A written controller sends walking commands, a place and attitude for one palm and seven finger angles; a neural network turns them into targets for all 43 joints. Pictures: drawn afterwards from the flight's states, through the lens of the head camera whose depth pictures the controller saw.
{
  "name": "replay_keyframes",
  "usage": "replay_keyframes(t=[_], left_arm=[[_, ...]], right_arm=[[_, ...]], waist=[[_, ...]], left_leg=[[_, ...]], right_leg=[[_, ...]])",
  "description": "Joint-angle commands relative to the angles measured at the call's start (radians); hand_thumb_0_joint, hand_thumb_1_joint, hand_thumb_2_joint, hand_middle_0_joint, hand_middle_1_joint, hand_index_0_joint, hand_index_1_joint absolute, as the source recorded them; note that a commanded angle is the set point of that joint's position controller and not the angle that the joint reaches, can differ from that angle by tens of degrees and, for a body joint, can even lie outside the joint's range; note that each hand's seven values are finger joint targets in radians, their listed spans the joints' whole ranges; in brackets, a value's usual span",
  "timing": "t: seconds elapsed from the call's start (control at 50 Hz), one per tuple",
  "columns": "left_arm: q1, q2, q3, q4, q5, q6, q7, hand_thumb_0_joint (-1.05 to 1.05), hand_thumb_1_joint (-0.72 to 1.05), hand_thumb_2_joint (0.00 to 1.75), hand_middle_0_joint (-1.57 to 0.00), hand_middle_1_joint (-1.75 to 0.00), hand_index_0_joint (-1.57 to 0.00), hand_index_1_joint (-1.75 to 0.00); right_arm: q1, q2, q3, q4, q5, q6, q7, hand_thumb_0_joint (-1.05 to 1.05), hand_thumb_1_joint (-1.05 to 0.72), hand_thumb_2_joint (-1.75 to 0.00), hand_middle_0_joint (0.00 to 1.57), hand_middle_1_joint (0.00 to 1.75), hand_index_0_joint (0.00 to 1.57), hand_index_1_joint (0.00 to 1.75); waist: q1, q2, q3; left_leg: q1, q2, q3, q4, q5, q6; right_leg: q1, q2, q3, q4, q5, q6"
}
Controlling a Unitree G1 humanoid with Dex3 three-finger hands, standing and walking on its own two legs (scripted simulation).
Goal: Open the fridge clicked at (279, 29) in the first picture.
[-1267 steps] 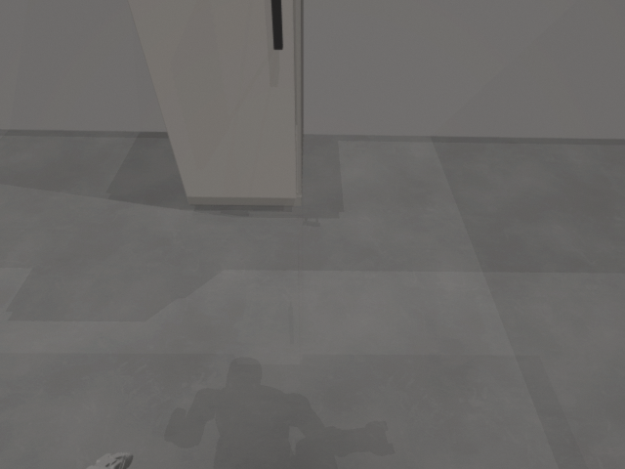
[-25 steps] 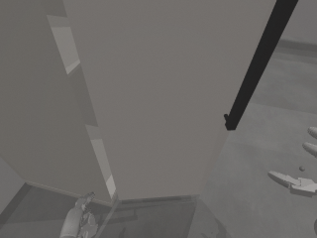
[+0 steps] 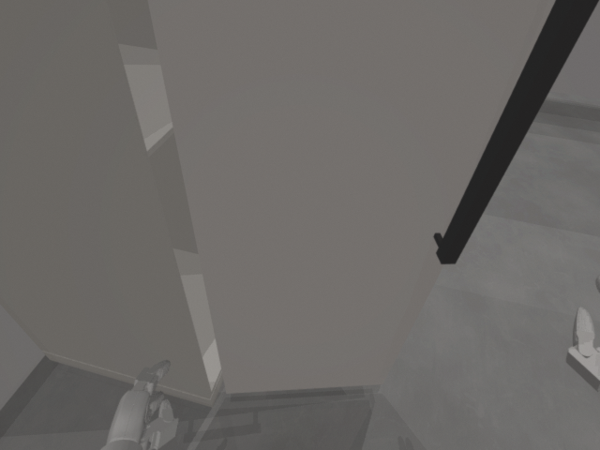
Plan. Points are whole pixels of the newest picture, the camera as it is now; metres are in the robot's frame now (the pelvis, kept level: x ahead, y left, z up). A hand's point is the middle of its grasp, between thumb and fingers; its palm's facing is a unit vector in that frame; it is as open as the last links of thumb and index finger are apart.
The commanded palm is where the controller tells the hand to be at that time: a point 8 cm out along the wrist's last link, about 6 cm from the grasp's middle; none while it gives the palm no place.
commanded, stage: draw the hand back to the body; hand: right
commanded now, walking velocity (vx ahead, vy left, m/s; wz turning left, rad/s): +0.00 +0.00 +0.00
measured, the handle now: (491, 144) +0.46 -0.28 +0.22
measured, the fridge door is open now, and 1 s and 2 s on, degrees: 71 71 71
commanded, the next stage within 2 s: step back with the hand held close in 0.28 s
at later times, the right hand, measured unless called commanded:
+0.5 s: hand (587, 339) +0.19 -0.28 +0.16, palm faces +0.47 +0.79 -0.39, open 7.4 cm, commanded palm +0.13 -0.31 +0.17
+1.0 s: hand out of the picture +0.10 -0.32 +0.16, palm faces +0.47 +0.76 -0.44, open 7.4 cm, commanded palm +0.04 -0.35 +0.17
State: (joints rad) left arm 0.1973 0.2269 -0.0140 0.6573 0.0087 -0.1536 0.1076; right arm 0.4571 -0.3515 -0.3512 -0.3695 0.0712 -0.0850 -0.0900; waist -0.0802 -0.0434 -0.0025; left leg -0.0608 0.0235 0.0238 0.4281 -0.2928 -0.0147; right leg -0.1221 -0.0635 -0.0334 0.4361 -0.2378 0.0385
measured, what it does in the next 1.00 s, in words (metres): shifts its weight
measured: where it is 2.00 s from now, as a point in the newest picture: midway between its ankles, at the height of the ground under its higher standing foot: outside the picture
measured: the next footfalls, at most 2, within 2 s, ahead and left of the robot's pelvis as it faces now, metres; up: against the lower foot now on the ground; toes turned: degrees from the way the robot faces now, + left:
left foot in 1.44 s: -0.14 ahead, +0.09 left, +0.00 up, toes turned -7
right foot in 1.64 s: -0.11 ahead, -0.15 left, +0.00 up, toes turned -5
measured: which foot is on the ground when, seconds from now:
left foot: down 0.00-1.00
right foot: down 0.00-1.00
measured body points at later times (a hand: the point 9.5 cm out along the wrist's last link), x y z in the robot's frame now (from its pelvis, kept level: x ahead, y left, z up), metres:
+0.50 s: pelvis +0.00 -0.01 +0.00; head -0.02 +0.00 +0.45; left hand +0.18 +0.21 -0.08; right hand +0.16 -0.32 +0.18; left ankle -0.03 +0.13 -0.74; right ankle +0.00 -0.15 -0.74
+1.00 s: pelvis -0.09 -0.04 -0.01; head -0.08 -0.06 +0.43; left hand +0.10 +0.18 -0.08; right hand +0.07 -0.36 +0.18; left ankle -0.03 +0.12 -0.74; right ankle +0.00 -0.15 -0.74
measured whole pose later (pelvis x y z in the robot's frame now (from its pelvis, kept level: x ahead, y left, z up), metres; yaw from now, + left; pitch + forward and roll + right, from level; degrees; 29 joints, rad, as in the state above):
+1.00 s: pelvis -0.09 -0.04 -0.01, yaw -2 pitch -2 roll +3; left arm 0.22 0.21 -0.02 0.56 -0.01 -0.07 0.09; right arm 0.49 -0.41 -0.43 -0.46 0.02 -0.24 -0.13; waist -0.01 -0.01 0.03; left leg -0.29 0.03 0.00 0.53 -0.21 -0.06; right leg -0.41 -0.03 -0.01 0.61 -0.19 -0.03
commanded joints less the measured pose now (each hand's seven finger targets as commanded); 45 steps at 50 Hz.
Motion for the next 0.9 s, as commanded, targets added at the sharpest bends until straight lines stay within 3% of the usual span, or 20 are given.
replay_keyframes(t=[0.0, 0.1, 0.14, 0.18, 0.24, 0.3, 0.34, 0.38, 0.4, 0.42, 0.44, 0.46, 0.5, 0.54, 0.62, 0.68, 0.74, 0.78, 0.84, 0.88], left_arm=[[-0.133, 0.095, 0.033, -0.158, 0.005, -0.051, 0.017, 0.00, 0.90, 0.90, -0.20, -0.30, -0.20, -0.30], [-0.137, 0.095, 0.030, -0.159, 0.010, -0.051, 0.016, 0.00, 0.90, 0.90, -0.20, -0.30, -0.20, -0.30], [-0.139, 0.096, 0.031, -0.156, 0.008, -0.052, 0.016, 0.00, 0.90, 0.90, -0.20, -0.30, -0.20, -0.30], [-0.142, 0.094, 0.029, -0.161, 0.010, -0.050, 0.015, 0.00, 0.90, 0.90, -0.20, -0.30, -0.20, -0.30], [-0.143, 0.096, 0.031, -0.157, 0.008, -0.047, 0.014, 0.00, 0.90, 0.90, -0.20, -0.30, -0.20, -0.30], [-0.141, 0.092, 0.029, -0.159, 0.010, -0.045, 0.013, 0.00, 0.90, 0.90, -0.20, -0.30, -0.20, -0.30], [-0.141, 0.097, 0.032, -0.157, 0.009, -0.045, 0.012, 0.00, 0.90, 0.90, -0.20, -0.30, -0.20, -0.30], [-0.148, 0.093, 0.027, -0.162, 0.008, -0.044, 0.010, 0.00, 0.90, 0.90, -0.20, -0.30, -0.20, -0.30], [-0.146, 0.120, 0.033, -0.185, 0.003, -0.015, -0.002, 0.00, 0.90, 0.90, -0.20, -0.30, -0.20, -0.30], [-0.143, 0.105, 0.033, -0.167, 0.008, 0.004, -0.003, 0.00, 0.90, 0.90, -0.20, -0.30, -0.20, -0.30], [-0.148, 0.110, 0.040, -0.179, 0.008, 0.019, -0.005, 0.00, 0.90, 0.90, -0.20, -0.30, -0.20, -0.30], [-0.139, 0.102, 0.040, -0.185, 0.008, 0.035, -0.008, 0.00, 0.90, 0.90, -0.20, -0.30, -0.20, -0.30], [-0.132, 0.108, 0.050, -0.208, 0.004, 0.063, -0.012, 0.00, 0.90, 0.90, -0.20, -0.30, -0.20, -0.30], [-0.133, 0.114, 0.055, -0.225, 0.002, 0.082, -0.009, 0.00, 0.90, 0.90, -0.20, -0.30, -0.20, -0.30], [-0.125, 0.111, 0.059, -0.255, -0.006, 0.113, -0.006, 0.00, 0.90, 0.90, -0.20, -0.30, -0.20, -0.30], [-0.122, 0.116, 0.060, -0.266, -0.008, 0.116, -0.001, 0.00, 0.90, 0.90, -0.20, -0.30, -0.20, -0.30], [-0.122, 0.129, 0.062, -0.268, -0.008, 0.106, 0.003, 0.00, 0.90, 0.90, -0.20, -0.30, -0.20, -0.30], [-0.116, 0.130, 0.060, -0.271, -0.012, 0.094, 0.001, 0.00, 0.90, 0.90, -0.20, -0.30, -0.20, -0.30], [-0.119, 0.146, 0.063, -0.272, -0.012, 0.066, 0.004, 0.00, 0.90, 0.90, -0.20, -0.30, -0.20, -0.30], [-0.107, 0.141, 0.062, -0.268, -0.013, 0.046, 0.002, 0.00, 0.90, 0.90, -0.20, -0.30, -0.20, -0.30]], right_arm=[[-0.130, -0.193, -0.121, -0.189, 0.003, -0.051, -0.024, 0.00, -0.90, -0.90, 0.20, 0.30, 0.20, 0.30], [-0.148, -0.193, -0.111, -0.213, 0.000, -0.048, -0.025, 0.00, -0.90, -0.90, 0.20, 0.30, 0.20, 0.30], [-0.126, -0.196, -0.114, -0.196, 0.003, -0.045, -0.026, 0.00, -0.90, -0.90, 0.20, 0.30, 0.20, 0.30], [-0.143, -0.199, -0.116, -0.220, 0.002, -0.044, -0.026, 0.00, -0.90, -0.90, 0.20, 0.30, 0.20, 0.30], [-0.120, -0.198, -0.122, -0.190, 0.003, -0.040, -0.025, 0.00, -0.90, -0.90, 0.20, 0.30, 0.20, 0.30], [-0.137, -0.200, -0.123, -0.217, 0.001, -0.043, -0.027, 0.00, -0.90, -0.90, 0.20, 0.30, 0.20, 0.30], [-0.120, -0.203, -0.127, -0.199, 0.003, -0.040, -0.027, 0.00, -0.90, -0.90, 0.20, 0.30, 0.20, 0.30], [-0.176, -0.163, -0.073, -0.240, 0.001, -0.042, -0.022, 0.00, -0.90, -0.90, 0.20, 0.30, 0.20, 0.30], [-0.293, -0.295, -0.193, -0.288, -0.011, -0.089, -0.039, 0.00, -0.90, -0.90, 0.20, 0.30, 0.20, 0.30], [-0.174, -0.229, -0.146, -0.190, -0.014, -0.094, -0.034, 0.00, -0.90, -0.90, 0.20, 0.30, 0.20, 0.30], [-0.142, -0.237, -0.151, -0.198, -0.018, -0.101, -0.032, 0.00, -0.90, -0.90, 0.20, 0.30, 0.20, 0.30], [-0.092, -0.208, -0.134, -0.184, -0.018, -0.107, -0.030, 0.00, -0.90, -0.90, 0.20, 0.30, 0.20, 0.30], [-0.035, -0.203, -0.134, -0.218, -0.017, -0.116, -0.032, 0.00, -0.90, -0.90, 0.20, 0.30, 0.20, 0.30], [0.012, -0.232, -0.167, -0.247, -0.012, -0.122, -0.039, 0.00, -0.90, -0.90, 0.20, 0.30, 0.20, 0.30], [0.042, -0.246, -0.186, -0.282, -0.004, -0.127, -0.049, 0.00, -0.90, -0.90, 0.20, 0.30, 0.20, 0.30], [0.053, -0.251, -0.191, -0.285, -0.002, -0.135, -0.055, 0.00, -0.90, -0.90, 0.20, 0.30, 0.20, 0.30], [0.023, -0.262, -0.200, -0.308, -0.008, -0.151, -0.061, 0.00, -0.90, -0.90, 0.20, 0.30, 0.20, 0.30], [0.027, -0.232, -0.178, -0.291, -0.013, -0.160, -0.063, 0.00, -0.90, -0.90, 0.20, 0.30, 0.20, 0.30], [-0.004, -0.247, -0.202, -0.313, -0.032, -0.188, -0.067, 0.00, -0.90, -0.90, 0.20, 0.30, 0.20, 0.30], [0.001, -0.221, -0.193, -0.302, -0.040, -0.203, -0.067, 0.00, -0.90, -0.90, 0.20, 0.30, 0.20, 0.30]], waist=[[0.011, 0.015, -0.029], [0.007, -0.014, -0.058], [0.004, 0.012, -0.049], [0.004, -0.014, -0.058], [0.001, 0.027, -0.047], [0.004, -0.024, -0.058], [0.001, 0.000, -0.053], [0.012, -0.028, -0.043], [0.049, -0.008, 0.015], [0.056, 0.070, -0.014], [0.052, 0.089, -0.021], [0.056, 0.096, -0.057], [0.058, 0.028, -0.128], [0.055, 0.002, -0.171], [0.059, 0.013, -0.197], [0.059, -0.022, -0.175], [0.060, -0.065, -0.153], [0.063, -0.081, -0.119], [0.060, -0.141, -0.091], [0.059, -0.155, -0.078]], left_leg=[[-0.087, -0.023, 0.020, -0.087, 0.242, 0.000], [-0.067, -0.021, 0.022, -0.082, 0.253, 0.002], [-0.062, -0.021, 0.021, -0.089, 0.262, 0.002], [-0.059, -0.020, 0.021, -0.083, 0.269, 0.003], [-0.053, -0.023, 0.026, -0.088, 0.268, 0.003], [-0.053, -0.022, 0.025, -0.079, 0.269, 0.005], [-0.049, -0.023, 0.027, -0.087, 0.261, 0.006], [-0.062, -0.022, 0.025, -0.088, 0.250, 0.005], [-0.144, 0.025, -0.034, -0.150, 0.337, 0.006], [-0.144, 0.053, -0.037, -0.144, 0.383, 0.009], [-0.144, 0.060, -0.035, -0.139, 0.442, 0.009], [-0.124, 0.065, -0.028, -0.114, 0.484, 0.010], [-0.090, 0.057, -0.019, -0.070, 0.529, 0.006], [-0.066, 0.038, -0.001, -0.038, 0.554, -0.001], [-0.057, 0.014, 0.003, -0.011, 0.514, -0.010], [-0.057, -0.001, 0.005, -0.003, 0.425, -0.014], [-0.031, -0.020, 0.003, 0.013, 0.314, -0.015], [-0.005, -0.025, -0.004, 0.037, 0.243, -0.014], [0.089, -0.049, -0.006, 0.121, 0.177, -0.016], [0.115, -0.053, -0.011, 0.172, 0.145, -0.018]], right_leg=[[0.052, 0.052, -0.045, -0.049, 0.178, -0.071], [0.066, 0.054, -0.041, -0.050, 0.191, -0.069], [0.061, 0.052, -0.041, -0.048, 0.194, -0.070], [0.068, 0.054, -0.039, -0.051, 0.201, -0.069], [0.057, 0.051, -0.035, -0.054, 0.203, -0.067], [0.066, 0.053, -0.036, -0.056, 0.207, -0.065], [0.060, 0.050, -0.033, -0.060, 0.200, -0.065], [0.064, 0.053, -0.034, -0.061, 0.194, -0.065], [-0.010, 0.033, -0.032, 0.001, 0.169, -0.076], [-0.011, 0.039, -0.023, 0.032, 0.174, -0.075], [-0.016, 0.045, -0.023, 0.045, 0.194, -0.072], [-0.017, 0.040, -0.022, 0.049, 0.235, -0.071], [-0.002, 0.028, -0.021, 0.037, 0.328, -0.070], [0.007, 0.019, -0.012, 0.023, 0.427, -0.068], [-0.020, 0.002, -0.002, 0.006, 0.451, -0.068], [-0.077, -0.005, 0.010, -0.025, 0.368, -0.070], [-0.169, -0.015, 0.032, -0.072, 0.195, -0.082], [-0.272, -0.027, 0.051, -0.107, 0.014, -0.092], [-0.471, -0.058, 0.114, -0.177, -0.275, -0.122], [-0.565, -0.080, 0.140, -0.187, -0.395, -0.138]])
